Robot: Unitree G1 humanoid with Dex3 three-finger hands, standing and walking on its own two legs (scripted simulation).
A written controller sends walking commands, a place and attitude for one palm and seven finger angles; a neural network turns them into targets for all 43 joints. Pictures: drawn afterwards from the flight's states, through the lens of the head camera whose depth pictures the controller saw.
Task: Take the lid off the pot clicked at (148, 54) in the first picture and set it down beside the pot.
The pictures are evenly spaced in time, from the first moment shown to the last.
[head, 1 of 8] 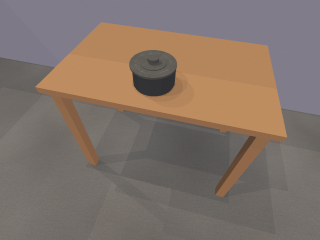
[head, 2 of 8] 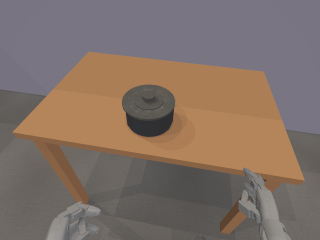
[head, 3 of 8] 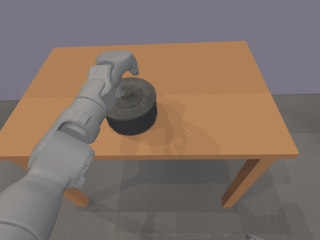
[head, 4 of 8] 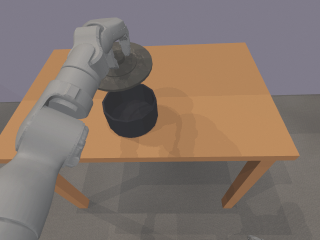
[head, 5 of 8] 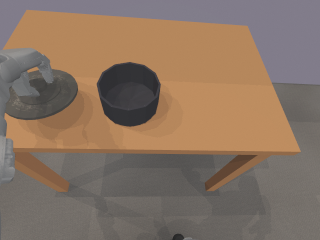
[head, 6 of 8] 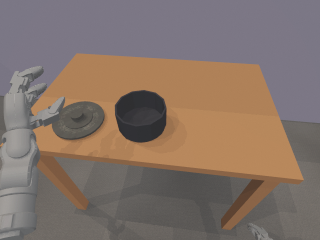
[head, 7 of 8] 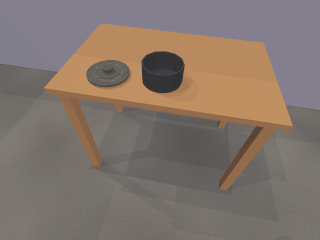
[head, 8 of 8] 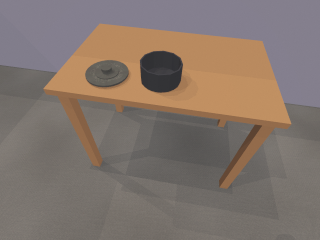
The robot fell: no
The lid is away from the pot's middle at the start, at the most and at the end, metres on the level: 0.00 0.24 0.24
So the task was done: yes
